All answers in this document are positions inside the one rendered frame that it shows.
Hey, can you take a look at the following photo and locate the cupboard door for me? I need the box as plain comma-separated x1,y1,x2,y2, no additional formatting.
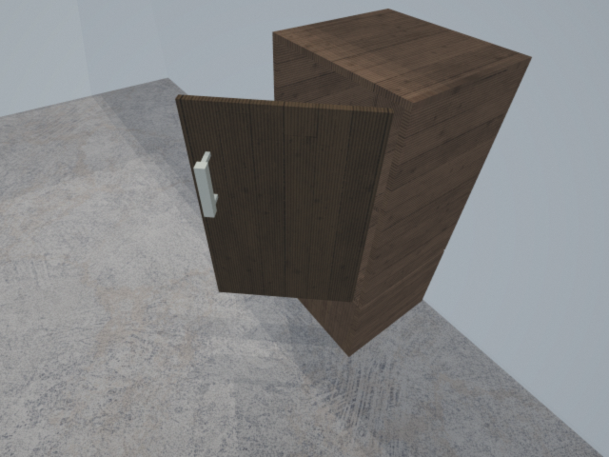
175,94,394,302

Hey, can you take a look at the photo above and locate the handle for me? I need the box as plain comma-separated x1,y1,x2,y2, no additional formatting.
193,151,218,218

